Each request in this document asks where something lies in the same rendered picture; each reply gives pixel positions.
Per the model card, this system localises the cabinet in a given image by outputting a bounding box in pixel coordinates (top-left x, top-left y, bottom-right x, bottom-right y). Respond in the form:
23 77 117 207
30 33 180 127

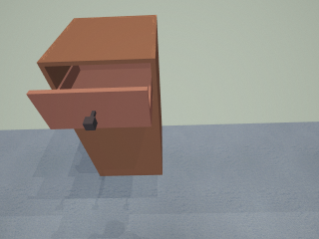
37 15 162 176

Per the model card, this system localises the drawer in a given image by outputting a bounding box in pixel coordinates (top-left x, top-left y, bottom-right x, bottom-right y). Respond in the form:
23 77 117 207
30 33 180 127
26 63 153 129

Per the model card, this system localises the handle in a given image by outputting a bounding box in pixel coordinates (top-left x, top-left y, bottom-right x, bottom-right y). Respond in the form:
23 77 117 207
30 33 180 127
82 111 98 130

